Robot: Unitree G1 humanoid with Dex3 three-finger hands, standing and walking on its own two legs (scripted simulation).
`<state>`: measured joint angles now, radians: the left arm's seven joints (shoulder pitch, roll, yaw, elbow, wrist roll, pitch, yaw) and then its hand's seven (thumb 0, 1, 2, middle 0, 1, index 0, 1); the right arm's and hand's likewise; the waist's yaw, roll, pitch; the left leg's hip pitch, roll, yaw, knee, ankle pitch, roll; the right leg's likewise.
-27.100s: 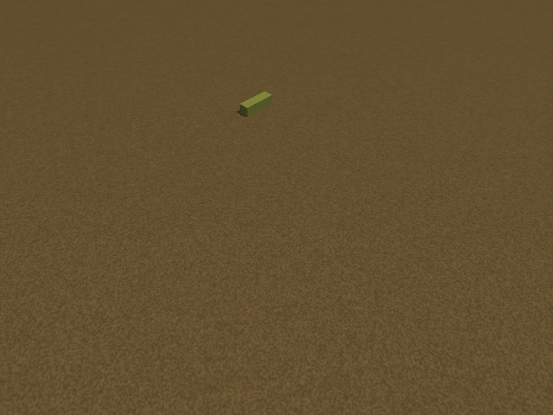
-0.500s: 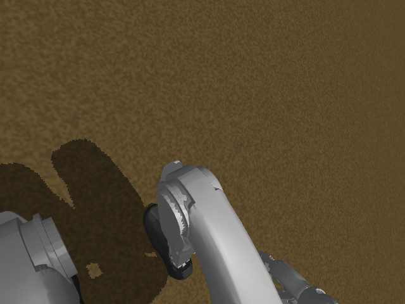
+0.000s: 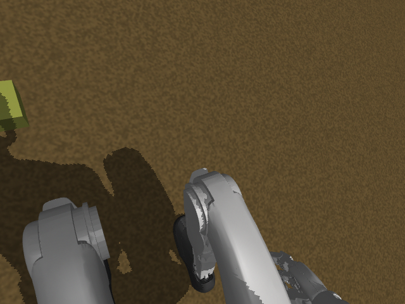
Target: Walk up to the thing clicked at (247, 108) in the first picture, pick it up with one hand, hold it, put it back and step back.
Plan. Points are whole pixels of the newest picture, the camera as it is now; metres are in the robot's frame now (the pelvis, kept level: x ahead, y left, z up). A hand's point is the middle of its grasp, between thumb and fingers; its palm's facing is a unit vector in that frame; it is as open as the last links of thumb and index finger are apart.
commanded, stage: settle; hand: left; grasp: from above
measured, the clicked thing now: out of the picture +0.47 +0.38 -0.22
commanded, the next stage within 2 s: lift in 0.26 s
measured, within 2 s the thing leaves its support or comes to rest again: neither
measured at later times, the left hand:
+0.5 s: hand out of the picture +0.45 +0.36 -0.13, palm faces -0.45 -0.10 -0.89, open 10.1 cm
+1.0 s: hand out of the picture +0.38 +0.36 +0.01, palm faces -0.44 -0.15 -0.88, open 10.2 cm
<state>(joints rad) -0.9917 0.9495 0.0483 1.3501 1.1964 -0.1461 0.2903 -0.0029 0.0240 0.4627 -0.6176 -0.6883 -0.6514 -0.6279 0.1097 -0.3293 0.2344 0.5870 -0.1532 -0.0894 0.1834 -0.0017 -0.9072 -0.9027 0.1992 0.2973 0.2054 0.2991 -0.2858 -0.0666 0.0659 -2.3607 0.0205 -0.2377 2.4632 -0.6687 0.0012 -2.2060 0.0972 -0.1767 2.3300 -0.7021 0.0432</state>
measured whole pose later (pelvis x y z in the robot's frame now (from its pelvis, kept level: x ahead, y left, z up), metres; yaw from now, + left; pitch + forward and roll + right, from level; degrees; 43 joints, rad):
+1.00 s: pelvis -0.01 +0.00 +0.12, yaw +8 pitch +34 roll -7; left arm -0.66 0.70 0.01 0.87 1.02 -0.14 0.03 0.00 0.01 0.52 -0.59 -0.72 -0.62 -0.66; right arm 0.16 -0.26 0.04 0.62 -0.01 0.09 0.03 0.00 -0.91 -0.90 0.20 0.30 0.21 0.30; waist -0.14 0.03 -0.15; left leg -2.04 0.02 -0.10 2.04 -0.60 0.02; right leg -1.93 0.05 -0.06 1.99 -0.66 0.04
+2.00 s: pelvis +0.05 +0.01 +0.40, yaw +13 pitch +12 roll -2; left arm -0.35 0.38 -0.17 0.87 1.02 0.01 0.16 0.00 -0.05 0.63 -0.54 -0.84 -0.57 -0.79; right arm 0.26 -0.24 -0.03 0.73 0.03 0.01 -0.04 0.01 -0.90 -0.90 0.20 0.30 0.21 0.30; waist -0.07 0.04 -0.09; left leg -0.76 0.02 0.00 0.93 -0.38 0.01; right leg -0.70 0.03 0.03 0.90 -0.41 0.02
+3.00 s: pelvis +0.08 +0.01 +0.44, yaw +13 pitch +3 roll +0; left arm -0.26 0.39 -0.22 0.70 1.01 -0.01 0.02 0.00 -0.05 0.63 -0.54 -0.84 -0.57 -0.79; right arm 0.21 -0.26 -0.04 0.69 0.06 0.07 -0.04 0.01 -0.90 -0.90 0.20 0.30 0.20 0.30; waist -0.02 0.05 -0.03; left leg -0.36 0.01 0.02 0.57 -0.27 0.01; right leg -0.33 0.01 0.05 0.57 -0.30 0.02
